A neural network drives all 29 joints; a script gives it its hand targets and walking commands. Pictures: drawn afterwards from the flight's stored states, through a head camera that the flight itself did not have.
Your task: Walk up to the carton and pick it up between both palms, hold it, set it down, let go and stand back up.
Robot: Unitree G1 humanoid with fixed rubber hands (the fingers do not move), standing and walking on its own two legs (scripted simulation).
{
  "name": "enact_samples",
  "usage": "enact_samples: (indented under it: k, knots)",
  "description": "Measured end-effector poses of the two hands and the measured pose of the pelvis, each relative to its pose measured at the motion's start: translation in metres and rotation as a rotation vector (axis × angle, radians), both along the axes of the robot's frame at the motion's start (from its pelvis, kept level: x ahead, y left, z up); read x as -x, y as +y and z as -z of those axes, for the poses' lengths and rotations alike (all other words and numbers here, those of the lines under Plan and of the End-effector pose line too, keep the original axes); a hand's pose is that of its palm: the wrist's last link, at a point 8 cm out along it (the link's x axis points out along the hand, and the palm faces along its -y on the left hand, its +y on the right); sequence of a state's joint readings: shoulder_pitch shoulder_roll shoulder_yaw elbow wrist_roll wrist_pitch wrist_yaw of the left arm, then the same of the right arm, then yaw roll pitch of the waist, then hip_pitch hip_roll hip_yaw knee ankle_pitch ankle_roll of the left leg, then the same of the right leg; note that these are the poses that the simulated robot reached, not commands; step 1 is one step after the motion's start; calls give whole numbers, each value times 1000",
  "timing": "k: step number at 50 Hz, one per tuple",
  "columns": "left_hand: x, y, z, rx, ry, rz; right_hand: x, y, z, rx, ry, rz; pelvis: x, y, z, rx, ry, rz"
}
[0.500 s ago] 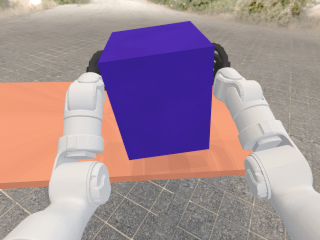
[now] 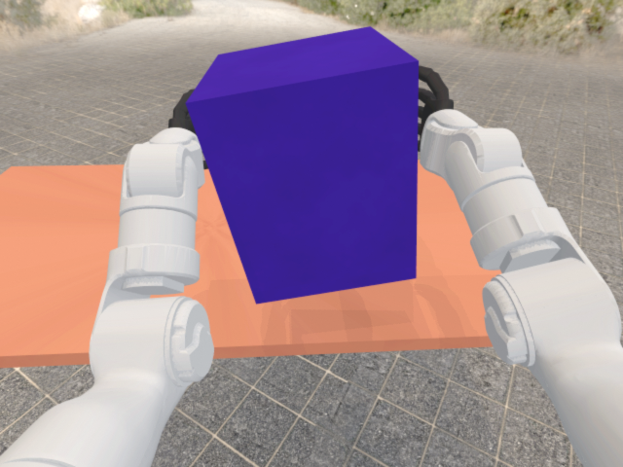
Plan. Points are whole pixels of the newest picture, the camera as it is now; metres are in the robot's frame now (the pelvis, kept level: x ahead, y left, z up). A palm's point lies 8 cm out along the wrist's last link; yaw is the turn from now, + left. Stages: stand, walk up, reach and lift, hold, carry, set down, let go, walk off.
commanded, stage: reach and lift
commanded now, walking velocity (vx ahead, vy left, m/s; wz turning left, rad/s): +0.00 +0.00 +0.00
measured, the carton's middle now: (314, 163) +0.40 +0.00 +0.27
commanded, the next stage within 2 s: hold in 0.06 s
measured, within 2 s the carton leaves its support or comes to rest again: neither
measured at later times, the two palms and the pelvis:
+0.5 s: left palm (177, 134) +0.38 +0.15 +0.32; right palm (439, 112) +0.37 -0.14 +0.34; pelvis +0.00 +0.00 +0.00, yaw +0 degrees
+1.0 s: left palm (180, 128) +0.38 +0.15 +0.32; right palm (443, 109) +0.37 -0.14 +0.34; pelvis +0.00 +0.00 +0.00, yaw -1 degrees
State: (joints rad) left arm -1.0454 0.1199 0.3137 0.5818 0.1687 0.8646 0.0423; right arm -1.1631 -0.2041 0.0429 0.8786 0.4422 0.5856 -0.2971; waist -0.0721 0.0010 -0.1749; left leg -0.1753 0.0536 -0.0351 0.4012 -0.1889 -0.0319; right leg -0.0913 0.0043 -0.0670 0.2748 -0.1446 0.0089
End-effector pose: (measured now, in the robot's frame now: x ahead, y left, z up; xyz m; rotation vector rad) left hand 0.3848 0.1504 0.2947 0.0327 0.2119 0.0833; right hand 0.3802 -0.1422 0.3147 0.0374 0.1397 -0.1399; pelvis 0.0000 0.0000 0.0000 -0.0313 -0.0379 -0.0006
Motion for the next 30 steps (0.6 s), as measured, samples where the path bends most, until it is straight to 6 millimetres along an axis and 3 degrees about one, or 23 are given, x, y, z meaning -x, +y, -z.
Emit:
enact_samples:
  k: [30]
  knots:
    - [11, 0, -24, 10, -10, -3, 11, 1, -26, -6, 6, 6, 4, -1, 0, 2, 9, 6]
